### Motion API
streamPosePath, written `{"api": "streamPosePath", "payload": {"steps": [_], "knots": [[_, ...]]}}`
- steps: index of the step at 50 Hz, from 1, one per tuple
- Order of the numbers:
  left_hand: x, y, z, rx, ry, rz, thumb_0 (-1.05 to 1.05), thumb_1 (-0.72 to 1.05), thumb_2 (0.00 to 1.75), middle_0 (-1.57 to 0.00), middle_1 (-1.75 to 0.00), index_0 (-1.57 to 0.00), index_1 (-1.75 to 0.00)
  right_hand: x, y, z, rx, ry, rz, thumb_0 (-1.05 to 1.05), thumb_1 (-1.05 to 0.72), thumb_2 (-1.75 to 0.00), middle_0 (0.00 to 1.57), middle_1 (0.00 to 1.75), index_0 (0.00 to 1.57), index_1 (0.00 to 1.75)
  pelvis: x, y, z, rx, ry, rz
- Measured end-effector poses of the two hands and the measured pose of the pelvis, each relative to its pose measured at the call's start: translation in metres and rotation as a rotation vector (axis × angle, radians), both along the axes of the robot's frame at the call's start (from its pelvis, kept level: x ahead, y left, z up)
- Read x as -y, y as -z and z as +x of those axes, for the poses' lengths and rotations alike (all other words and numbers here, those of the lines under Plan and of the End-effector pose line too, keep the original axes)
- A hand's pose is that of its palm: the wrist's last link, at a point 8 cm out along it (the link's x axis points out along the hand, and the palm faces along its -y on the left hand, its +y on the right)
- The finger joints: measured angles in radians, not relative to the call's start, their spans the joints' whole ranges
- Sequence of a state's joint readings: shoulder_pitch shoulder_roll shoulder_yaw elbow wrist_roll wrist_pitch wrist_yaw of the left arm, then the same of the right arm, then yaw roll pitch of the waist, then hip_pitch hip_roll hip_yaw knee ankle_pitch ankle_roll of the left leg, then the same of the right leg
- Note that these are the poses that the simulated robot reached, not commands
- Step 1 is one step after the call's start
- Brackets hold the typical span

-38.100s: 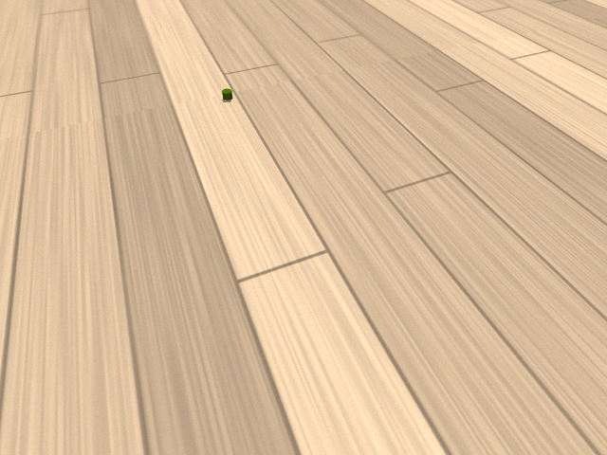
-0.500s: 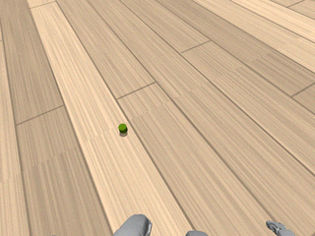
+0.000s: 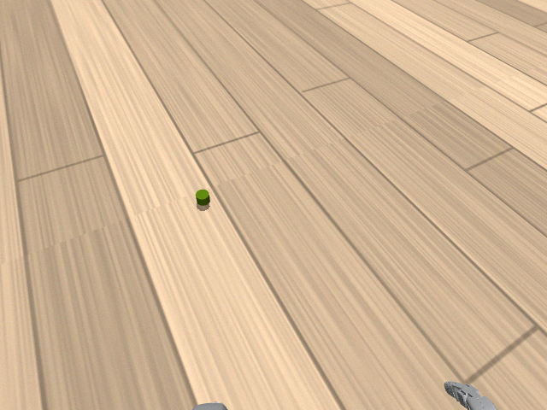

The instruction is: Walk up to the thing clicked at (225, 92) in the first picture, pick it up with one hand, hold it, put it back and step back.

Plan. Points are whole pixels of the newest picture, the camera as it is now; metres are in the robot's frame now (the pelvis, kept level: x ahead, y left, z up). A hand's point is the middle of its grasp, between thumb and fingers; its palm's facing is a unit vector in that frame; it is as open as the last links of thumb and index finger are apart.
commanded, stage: step back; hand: left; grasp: from above
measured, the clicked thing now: (202, 197) +1.06 +0.31 -0.74
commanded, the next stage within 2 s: stand in 0.92 s
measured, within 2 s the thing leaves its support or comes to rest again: neither
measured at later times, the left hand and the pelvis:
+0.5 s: hand out of the picture +0.03 +0.31 -0.15, palm faces +0.02 -0.92 -0.39, open 7.4 cm; pelvis +0.00 +0.03 +0.00, yaw +2 degrees
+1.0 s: hand (106, 400) +0.16 +0.27 -0.14, palm faces +0.00 -0.93 -0.37, open 7.4 cm; pelvis +0.04 +0.01 +0.00, yaw +1 degrees
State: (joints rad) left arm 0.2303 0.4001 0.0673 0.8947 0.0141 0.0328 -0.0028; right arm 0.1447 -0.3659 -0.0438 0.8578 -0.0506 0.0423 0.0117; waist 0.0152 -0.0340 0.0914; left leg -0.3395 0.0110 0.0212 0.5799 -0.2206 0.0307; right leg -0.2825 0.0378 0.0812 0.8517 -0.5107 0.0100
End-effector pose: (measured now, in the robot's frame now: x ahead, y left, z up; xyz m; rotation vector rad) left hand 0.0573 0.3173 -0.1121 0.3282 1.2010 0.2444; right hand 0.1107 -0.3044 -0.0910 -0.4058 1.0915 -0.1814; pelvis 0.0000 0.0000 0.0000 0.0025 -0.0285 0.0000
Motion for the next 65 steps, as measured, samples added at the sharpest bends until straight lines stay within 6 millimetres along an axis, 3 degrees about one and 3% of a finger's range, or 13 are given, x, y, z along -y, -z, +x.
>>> {"api": "streamPosePath", "payload": {"steps": [4,7,10,13,18,24,32,39,44,49,55,65], "knots": [[0.01,-0.003,-0.044,-0.06,0.002,0.028,0.01,0.91,0.9,-0.21,-0.3,-0.2,-0.3,0.014,0.009,-0.013,0.048,0.022,0.024,0.01,-0.9,-0.89,0.2,0.3,0.2,0.3,0.008,0.004,-0.02,0.024,0.022,-0.037],[0.015,-0.012,-0.071,-0.073,-0.018,0.034,0.01,0.91,0.9,-0.21,-0.3,-0.2,-0.3,0.016,0.012,-0.032,0.015,0.041,0.045,0.01,-0.9,-0.89,0.2,0.3,0.2,0.3,0.011,-0.002,-0.023,0.02,0.038,-0.014],[0.014,-0.021,-0.085,-0.088,-0.036,0.045,0.01,0.91,0.9,-0.21,-0.3,-0.2,-0.3,0.017,0.015,-0.05,-0.022,0.059,0.068,0.01,-0.91,-0.89,0.2,0.3,0.2,0.3,0.01,-0.008,-0.025,0.021,0.038,0.005],[0.008,-0.026,-0.086,-0.075,-0.051,0.05,0.01,0.91,0.9,-0.21,-0.3,-0.2,-0.3,0.016,0.02,-0.066,-0.081,0.057,0.067,0.01,-0.91,-0.89,0.2,0.3,0.2,0.3,0.006,-0.009,-0.025,0.017,0.006,0.001],[-0.014,-0.024,-0.074,-0.035,-0.069,0.055,0.01,0.9,0.9,-0.21,-0.3,-0.2,-0.3,0.004,0.022,-0.075,-0.175,0.028,0.051,0.01,-0.91,-0.89,0.2,0.3,0.2,0.3,-0.006,-0.006,-0.017,0.011,-0.043,-0.003],[-0.037,-0.002,-0.044,-0.046,-0.042,0.027,0.01,0.91,0.9,-0.21,-0.3,-0.2,-0.3,-0.022,0.017,-0.051,-0.108,0.031,0.024,0.01,-0.91,-0.89,0.2,0.3,0.2,0.3,-0.028,0.003,-0.005,0.021,-0.036,0.023],[-0.029,-0.003,0.022,0.03,0.03,-0.024,0.01,0.91,0.9,-0.2,-0.3,-0.2,-0.3,-0.03,-0.001,-0.032,-0.043,0.06,0.013,0.01,-0.9,-0.89,0.21,0.3,0.2,0.3,-0.031,-0.006,0.019,0.021,-0.018,0.009],[-0.008,0.001,0.062,0.062,0.047,-0.004,0.01,0.91,0.9,-0.2,-0.3,-0.2,-0.3,-0.012,0.022,-0.011,-0.05,0.081,0.025,0.01,-0.9,-0.89,0.2,0.3,0.2,0.3,-0.016,0.006,0.033,0.03,-0.001,0.008],[0.007,-0.005,0.074,0.072,0.051,0.002,0.01,0.91,0.9,-0.21,-0.3,-0.2,-0.3,-0.011,0.033,0.004,-0.073,0.084,0.054,0.01,-0.91,-0.89,0.2,0.3,0.2,0.3,-0.008,0.006,0.038,0.013,-0.002,0.009],[0.007,-0.007,0.088,0.084,0.054,-0.005,0.01,0.91,0.9,-0.21,-0.3,-0.2,-0.3,-0.015,0.035,0.004,-0.095,0.07,0.061,0.01,-0.91,-0.89,0.2,0.3,0.2,0.3,-0.011,0.004,0.041,-0.006,-0.025,0.005],[0.012,-0.009,0.093,0.074,0.041,-0.041,0.01,0.91,0.9,-0.21,-0.3,-0.2,-0.3,-0.02,0.024,0.0,-0.129,0.07,0.07,0.01,-0.91,-0.89,0.2,0.3,0.2,0.3,-0.01,-0.007,0.049,0.005,-0.017,0.003],[0.02,-0.012,0.088,0.048,0.031,-0.062,0.01,0.91,0.9,-0.21,-0.3,-0.2,-0.3,-0.017,0.012,0.022,-0.086,0.061,0.07,0.01,-0.9,-0.89,0.2,0.3,0.2,0.3,-0.007,-0.016,0.054,0.018,-0.018,0.006]]}}
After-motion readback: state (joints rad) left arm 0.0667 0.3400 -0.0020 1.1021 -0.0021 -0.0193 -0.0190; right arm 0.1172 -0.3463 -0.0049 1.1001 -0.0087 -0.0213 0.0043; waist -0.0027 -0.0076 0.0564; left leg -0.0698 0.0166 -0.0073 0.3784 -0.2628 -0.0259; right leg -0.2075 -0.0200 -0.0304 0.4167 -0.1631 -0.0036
